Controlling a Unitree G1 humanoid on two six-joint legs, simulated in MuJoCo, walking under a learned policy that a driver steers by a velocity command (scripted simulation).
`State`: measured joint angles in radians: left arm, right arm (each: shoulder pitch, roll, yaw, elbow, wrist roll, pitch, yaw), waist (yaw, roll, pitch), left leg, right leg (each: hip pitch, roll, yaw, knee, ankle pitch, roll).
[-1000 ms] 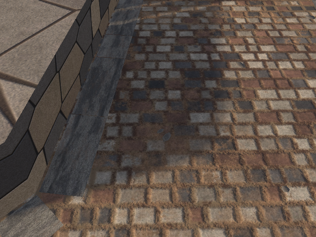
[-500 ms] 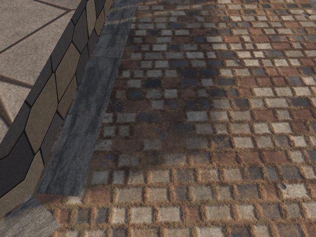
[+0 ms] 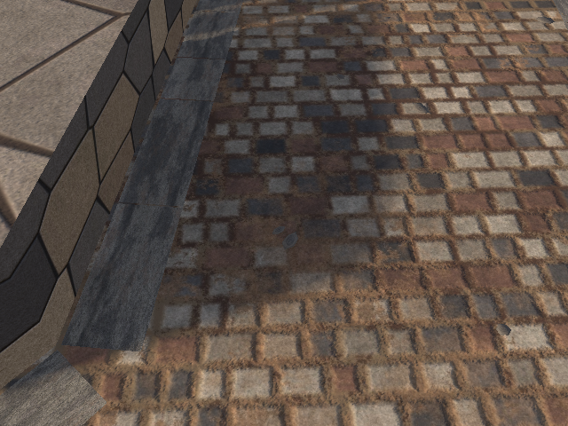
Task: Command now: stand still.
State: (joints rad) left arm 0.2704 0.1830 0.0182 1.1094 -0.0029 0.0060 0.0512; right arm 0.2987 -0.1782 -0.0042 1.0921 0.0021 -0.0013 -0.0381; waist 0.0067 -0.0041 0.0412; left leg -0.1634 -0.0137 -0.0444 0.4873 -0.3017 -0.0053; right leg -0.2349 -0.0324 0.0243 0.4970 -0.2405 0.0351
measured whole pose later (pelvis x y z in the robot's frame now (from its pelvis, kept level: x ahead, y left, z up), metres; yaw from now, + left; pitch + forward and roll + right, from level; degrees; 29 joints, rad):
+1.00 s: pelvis +0.31 +0.02 -0.01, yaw -1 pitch +1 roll +0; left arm 0.42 0.22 0.02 1.02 -0.04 -0.10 0.01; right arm 0.07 -0.24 -0.05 0.89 0.01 -0.11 0.03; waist 0.02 -0.02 0.05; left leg -0.42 -0.03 0.07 0.56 -0.16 0.06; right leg -0.26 -0.01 0.07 1.18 -0.41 -0.04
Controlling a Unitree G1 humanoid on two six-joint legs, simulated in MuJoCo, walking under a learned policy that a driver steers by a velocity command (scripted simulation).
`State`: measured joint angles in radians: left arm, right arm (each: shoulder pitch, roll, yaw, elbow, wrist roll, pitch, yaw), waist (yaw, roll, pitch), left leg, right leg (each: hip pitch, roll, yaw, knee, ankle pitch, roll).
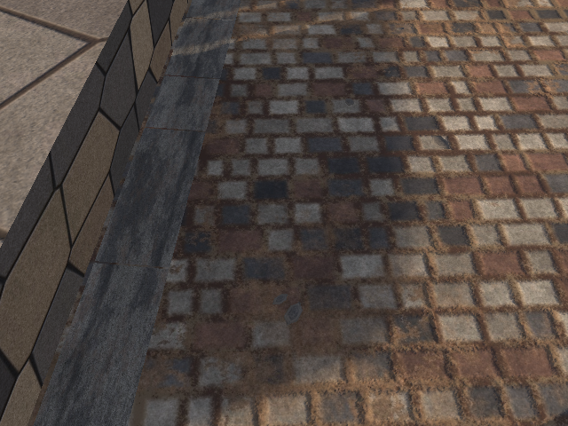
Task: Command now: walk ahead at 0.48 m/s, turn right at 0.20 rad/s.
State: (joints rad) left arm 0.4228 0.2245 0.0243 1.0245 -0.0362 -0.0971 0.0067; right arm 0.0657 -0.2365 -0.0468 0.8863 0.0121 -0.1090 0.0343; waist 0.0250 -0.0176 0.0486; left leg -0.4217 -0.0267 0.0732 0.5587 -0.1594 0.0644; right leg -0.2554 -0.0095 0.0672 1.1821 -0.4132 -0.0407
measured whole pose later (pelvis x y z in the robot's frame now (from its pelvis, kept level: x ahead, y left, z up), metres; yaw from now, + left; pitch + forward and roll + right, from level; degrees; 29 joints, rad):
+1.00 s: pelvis +0.58 -0.11 +0.00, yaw -31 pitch +3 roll +1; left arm 0.37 0.29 0.08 0.77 -0.02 -0.05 0.02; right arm 0.06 -0.26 -0.05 0.75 -0.01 -0.14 0.03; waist 0.05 -0.02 0.00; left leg -0.47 -0.04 -0.01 0.53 -0.11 0.03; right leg -0.18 0.09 0.20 0.83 -0.50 -0.05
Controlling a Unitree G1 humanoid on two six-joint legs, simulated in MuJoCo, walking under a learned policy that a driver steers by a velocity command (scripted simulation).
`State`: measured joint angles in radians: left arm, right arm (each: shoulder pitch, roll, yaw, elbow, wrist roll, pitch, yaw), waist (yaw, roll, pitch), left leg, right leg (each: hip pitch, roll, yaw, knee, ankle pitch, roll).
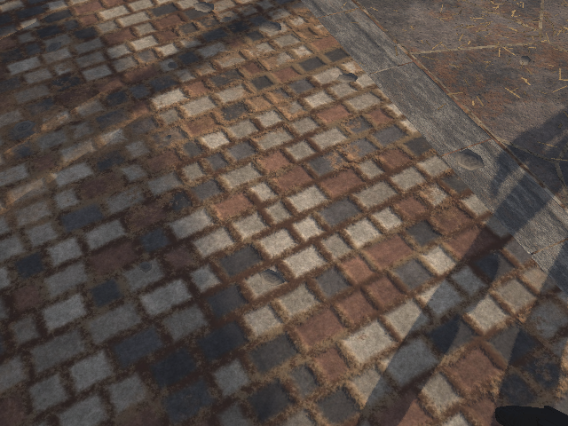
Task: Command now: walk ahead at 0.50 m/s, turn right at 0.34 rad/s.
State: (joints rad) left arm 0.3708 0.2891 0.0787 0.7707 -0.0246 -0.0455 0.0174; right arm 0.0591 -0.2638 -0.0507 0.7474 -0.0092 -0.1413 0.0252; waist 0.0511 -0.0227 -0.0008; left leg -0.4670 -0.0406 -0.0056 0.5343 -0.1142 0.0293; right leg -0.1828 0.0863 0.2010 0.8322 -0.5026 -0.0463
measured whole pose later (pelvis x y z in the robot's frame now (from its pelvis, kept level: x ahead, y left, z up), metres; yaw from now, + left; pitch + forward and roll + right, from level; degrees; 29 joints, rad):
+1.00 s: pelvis +0.50 -0.01 -0.01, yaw +13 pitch +2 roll -2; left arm 0.30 0.28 0.08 0.83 -0.01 -0.04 0.03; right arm 0.08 -0.27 -0.06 0.69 0.01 -0.04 0.06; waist 0.04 0.03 0.05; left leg -0.52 0.00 0.04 0.57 -0.08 0.09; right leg -0.02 -0.07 -0.26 0.59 -0.46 0.03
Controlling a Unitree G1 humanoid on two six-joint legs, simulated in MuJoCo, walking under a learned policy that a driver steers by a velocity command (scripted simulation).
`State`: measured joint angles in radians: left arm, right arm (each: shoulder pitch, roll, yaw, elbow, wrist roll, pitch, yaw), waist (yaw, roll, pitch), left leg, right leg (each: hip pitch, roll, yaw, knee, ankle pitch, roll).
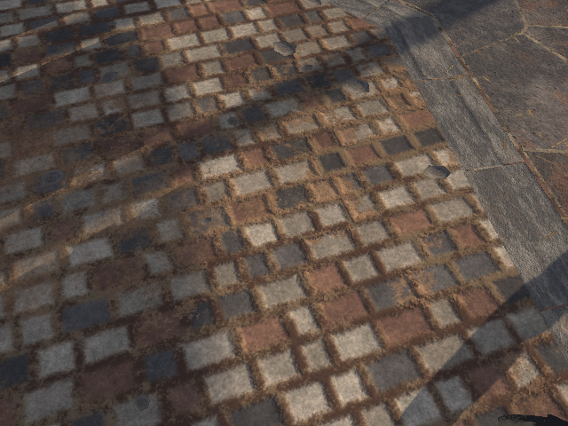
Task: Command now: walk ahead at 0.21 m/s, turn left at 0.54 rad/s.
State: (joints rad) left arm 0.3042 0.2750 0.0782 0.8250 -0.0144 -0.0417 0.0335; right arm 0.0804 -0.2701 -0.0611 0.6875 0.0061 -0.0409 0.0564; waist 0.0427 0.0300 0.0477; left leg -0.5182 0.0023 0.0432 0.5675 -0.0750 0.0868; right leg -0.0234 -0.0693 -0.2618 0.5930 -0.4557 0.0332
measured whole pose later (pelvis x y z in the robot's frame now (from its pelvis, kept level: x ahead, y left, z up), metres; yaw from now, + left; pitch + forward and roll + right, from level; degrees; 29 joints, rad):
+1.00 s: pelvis +0.12 +0.02 +0.02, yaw +35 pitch +2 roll -1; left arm 0.22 0.32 0.09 0.73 -0.02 -0.04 -0.01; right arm 0.30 -0.27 -0.06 0.65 0.01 -0.02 0.02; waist 0.01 -0.05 -0.02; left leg -0.23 -0.02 0.01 0.54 -0.35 0.06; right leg -0.47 -0.08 -0.02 1.03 -0.44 0.00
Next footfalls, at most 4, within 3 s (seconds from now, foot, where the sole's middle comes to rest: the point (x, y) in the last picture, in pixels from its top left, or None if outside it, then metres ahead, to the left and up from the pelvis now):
0.48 right None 0.21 -0.13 -0.75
0.92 left None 0.07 0.10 -0.75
1.34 right None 0.39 0.09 -0.75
1.74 left None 0.30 0.30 -0.75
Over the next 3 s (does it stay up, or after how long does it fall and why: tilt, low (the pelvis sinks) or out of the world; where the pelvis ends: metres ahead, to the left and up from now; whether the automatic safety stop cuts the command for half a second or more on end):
stays up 0.31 0.17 0.02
